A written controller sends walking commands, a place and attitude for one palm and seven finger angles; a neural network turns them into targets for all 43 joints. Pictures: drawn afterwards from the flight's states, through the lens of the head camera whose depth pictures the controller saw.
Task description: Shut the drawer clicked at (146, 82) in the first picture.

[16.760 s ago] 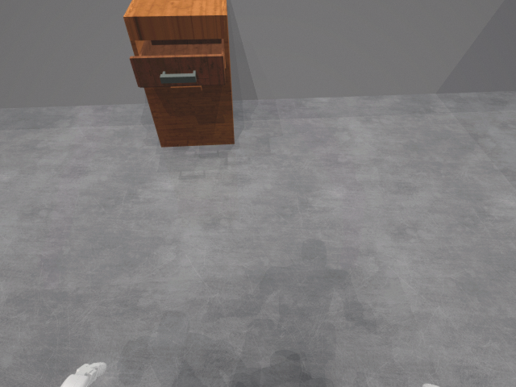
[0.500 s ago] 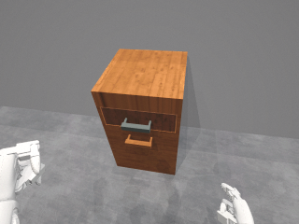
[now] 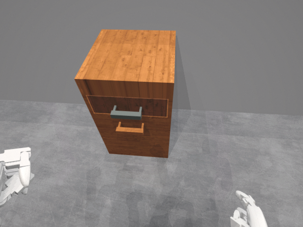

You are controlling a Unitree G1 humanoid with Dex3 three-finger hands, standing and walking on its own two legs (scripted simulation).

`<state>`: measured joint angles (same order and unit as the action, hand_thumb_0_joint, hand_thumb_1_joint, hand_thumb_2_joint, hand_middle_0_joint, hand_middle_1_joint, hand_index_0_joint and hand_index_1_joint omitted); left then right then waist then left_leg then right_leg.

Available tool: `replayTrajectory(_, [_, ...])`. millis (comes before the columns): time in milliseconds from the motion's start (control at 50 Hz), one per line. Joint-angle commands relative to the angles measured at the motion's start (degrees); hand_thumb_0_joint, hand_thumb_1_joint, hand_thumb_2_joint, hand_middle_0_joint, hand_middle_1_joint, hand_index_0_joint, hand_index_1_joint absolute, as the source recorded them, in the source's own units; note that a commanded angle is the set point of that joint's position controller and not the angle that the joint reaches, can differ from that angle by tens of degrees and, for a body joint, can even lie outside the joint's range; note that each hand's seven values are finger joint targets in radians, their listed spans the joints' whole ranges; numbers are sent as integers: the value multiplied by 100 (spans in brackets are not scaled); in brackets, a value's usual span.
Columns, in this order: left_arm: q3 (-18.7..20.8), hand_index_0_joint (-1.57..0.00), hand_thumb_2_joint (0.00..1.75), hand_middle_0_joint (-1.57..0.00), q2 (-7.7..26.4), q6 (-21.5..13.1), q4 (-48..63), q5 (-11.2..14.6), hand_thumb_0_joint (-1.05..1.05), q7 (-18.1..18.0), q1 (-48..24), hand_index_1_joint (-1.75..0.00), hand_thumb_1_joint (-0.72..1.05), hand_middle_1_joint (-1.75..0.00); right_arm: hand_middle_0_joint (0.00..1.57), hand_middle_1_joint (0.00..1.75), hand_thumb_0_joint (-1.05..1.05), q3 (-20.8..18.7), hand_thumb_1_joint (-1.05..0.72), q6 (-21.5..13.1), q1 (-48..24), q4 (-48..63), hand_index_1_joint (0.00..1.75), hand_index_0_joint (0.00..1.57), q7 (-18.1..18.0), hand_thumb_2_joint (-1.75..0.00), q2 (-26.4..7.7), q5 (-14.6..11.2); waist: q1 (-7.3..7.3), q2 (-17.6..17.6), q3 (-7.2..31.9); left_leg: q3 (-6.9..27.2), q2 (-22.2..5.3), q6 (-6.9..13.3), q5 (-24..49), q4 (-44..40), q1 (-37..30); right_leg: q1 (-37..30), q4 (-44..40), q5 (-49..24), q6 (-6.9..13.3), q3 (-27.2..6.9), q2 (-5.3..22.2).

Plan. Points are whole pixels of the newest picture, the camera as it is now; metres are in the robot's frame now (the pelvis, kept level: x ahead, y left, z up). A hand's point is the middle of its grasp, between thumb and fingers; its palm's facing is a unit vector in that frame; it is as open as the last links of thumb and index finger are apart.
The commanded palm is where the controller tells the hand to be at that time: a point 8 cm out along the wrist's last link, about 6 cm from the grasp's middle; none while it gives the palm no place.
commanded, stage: step back with the hand held close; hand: left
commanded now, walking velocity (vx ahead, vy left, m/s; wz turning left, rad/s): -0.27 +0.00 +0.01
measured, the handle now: (127, 111) +0.64 +0.16 -0.22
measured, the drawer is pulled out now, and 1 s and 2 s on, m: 0.00 0.00 0.00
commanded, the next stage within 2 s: stop stepping back and stand still in 1.14 s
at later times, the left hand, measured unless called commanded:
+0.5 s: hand out of the picture +0.13 +0.25 +0.16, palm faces +0.37 -0.80 -0.47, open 3.2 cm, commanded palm +0.06 +0.30 +0.18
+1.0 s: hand out of the picture +0.07 +0.25 +0.16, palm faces +0.41 -0.79 -0.45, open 3.2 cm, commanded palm -0.01 +0.28 +0.18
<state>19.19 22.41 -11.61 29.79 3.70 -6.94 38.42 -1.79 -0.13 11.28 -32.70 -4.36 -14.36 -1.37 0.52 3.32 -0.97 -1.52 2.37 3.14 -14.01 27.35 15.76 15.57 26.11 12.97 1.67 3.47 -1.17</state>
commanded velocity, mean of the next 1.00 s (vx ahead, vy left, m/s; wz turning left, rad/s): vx -0.35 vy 0.00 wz -0.02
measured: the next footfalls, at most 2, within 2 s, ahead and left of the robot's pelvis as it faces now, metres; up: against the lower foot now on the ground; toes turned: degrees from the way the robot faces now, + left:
left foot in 1.02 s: -0.10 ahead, +0.13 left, +0.00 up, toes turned +4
right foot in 1.24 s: -0.14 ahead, -0.11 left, +0.00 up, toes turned +4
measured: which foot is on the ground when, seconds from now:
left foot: down 0.00-0.82, up 0.84-1.00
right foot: down 0.00-1.00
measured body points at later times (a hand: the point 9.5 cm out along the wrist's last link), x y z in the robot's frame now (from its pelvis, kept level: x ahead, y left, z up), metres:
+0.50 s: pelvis -0.06 +0.01 -0.01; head -0.03 +0.03 +0.44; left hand +0.11 +0.30 +0.18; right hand +0.11 -0.23 -0.09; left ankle +0.00 +0.08 -0.74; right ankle -0.02 -0.10 -0.74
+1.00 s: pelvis -0.12 -0.01 -0.01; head -0.09 +0.02 +0.44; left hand +0.04 +0.29 +0.19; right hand +0.06 -0.25 -0.08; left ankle -0.13 +0.12 -0.72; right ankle -0.04 -0.11 -0.74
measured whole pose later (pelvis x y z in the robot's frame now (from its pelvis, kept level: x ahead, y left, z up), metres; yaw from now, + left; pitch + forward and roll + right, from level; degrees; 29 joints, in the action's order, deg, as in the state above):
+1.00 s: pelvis -0.12 -0.01 -0.01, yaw +5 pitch +4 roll +1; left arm 23.3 23.7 -17.3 33.3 1.7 -9.3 35.0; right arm -2.0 -1.4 10.9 -34.3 -3.7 -12.0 -0.3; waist 1.9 -4.2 0.8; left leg 1.5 1.0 0.6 -20.9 40.0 23.7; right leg 25.2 28.9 8.0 1.3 -1.5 -1.2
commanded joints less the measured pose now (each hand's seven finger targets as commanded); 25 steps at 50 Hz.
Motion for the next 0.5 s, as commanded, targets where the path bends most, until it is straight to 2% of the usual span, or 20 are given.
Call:
replayTrajectory(0, [926, -140, 90, -140, 983, -401, 1307, 49, 0, -213, 34, -160, 90, -160, 20, 30, 0, -151, -90, -310, -601, 1027, 30, 20, -66, -90, -556, 47, -91, 105, 1186, 766, -779, -24, 2230, -341, -9, -929, 205, -1969, -129, -548, 520])
replayTrajectory(80, [778, -140, 90, -140, 815, -353, 1043, 17, 0, -197, -38, -160, 90, -160, 20, 30, 0, -170, -90, -308, -573, 956, 30, 20, -64, -90, -579, 55, -56, -77, 859, 868, -851, 25, 1428, -516, 413, -811, 168, -1351, -138, -594, 456])
replayTrajectory(140, [727, -140, 90, -140, 804, -376, 1018, -29, 0, -197, -203, -160, 90, -160, 20, 30, 0, -153, -90, -345, -606, 970, 30, 20, -57, -90, -608, 57, -46, -100, 573, 962, -878, 91, 282, -739, 943, -807, 132, -754, -131, -702, 426])
replayTrajectory(200, [727, -140, 90, -140, 819, -421, 1042, -85, 0, -231, -335, -160, 90, -160, 20, 30, 0, -133, -90, -370, -617, 1006, 30, 20, -38, -90, -606, 62, -25, -293, 366, 1001, -809, 163, -1033, -797, 1452, -768, -108, 25, -122, -902, 475])
replayTrajectory(240, [762, -140, 90, -140, 878, -475, 1161, -129, 0, -257, -436, -160, 90, -160, 20, 30, 0, -133, -90, -400, -608, 1022, 30, 20, -42, -90, -609, 81, -8, -342, 293, 964, -713, 158, -1354, -666, 1531, -619, -370, 491, -88, -1040, 534])
replayTrajectory(300, [701, -140, 90, -140, 875, -555, 1394, -151, 0, -305, -518, -160, 90, -160, 20, 30, 0, -129, -90, -449, -481, 1014, 30, 20, -16, -90, -626, 109, 43, -353, 286, 929, -599, 101, -1418, -303, 1163, -21, -697, 1175, 6, -1119, 661])
replayTrajectory(320, [732, -140, 90, -140, 933, -580, 1526, -155, 0, -322, -561, -160, 90, -160, 20, 30, 0, -133, -90, -476, -499, 1022, 30, 20, -30, -90, -667, 132, 50, -159, 312, 1001, -639, 103, -1494, -358, 1176, -2, -664, 1276, 7, -1069, 627])
replayTrajectory(340, [707, -140, 90, -140, 900, -599, 1567, -168, 0, -336, -518, -160, 90, -160, 20, 30, 0, -109, -90, -498, -467, 1022, 30, 20, -33, -90, -639, 121, 55, -84, 323, 1074, -700, 120, -1515, -477, 1159, -8, -550, 1213, -27, -950, 548])
replayTrajectory(360, [756, -140, 90, -140, 933, -623, 1617, -184, 0, -357, -506, -160, 90, -160, 20, 30, 0, -88, -90, -520, -485, 1038, 30, 20, -39, -90, -644, 139, 48, 152, 372, 1169, -796, 171, -1599, -731, 1375, -256, -346, 1067, -86, -862, 416])
replayTrajectory(420, [922, -140, 90, -140, 994, -679, 1661, -263, 0, -355, -516, -160, 90, -160, 20, 30, 0, -97, -90, -579, -550, 1079, 30, 20, -75, -90, -680, 141, -25, 722, 508, 1741, -1316, 369, -2124, -1631, 2575, -1530, 1035, -22, -222, -537, -56])
replayTrajectory(460, [1043, -140, 90, -140, 1038, -718, 1662, -320, 0, -324, -500, -160, 90, -160, 20, 30, 0, -125, -90, -608, -519, 1068, 30, 20, -80, -90, -656, 173, -43, 735, 597, 1706, -1399, 424, -1878, -1547, 2745, -1743, 1366, -464, -232, -572, -131])
replayTrajectory(480, [1122, -140, 90, -140, 1089, -733, 1600, -316, 0, -313, -457, -160, 90, -160, 20, 30, 0, -147, -90, -635, -502, 1053, 30, 20, -78, -90, -644, 174, -40, 560, 651, 1670, -1373, 439, -1568, -1405, 2713, -1766, 1393, -639, -223, -624, -140])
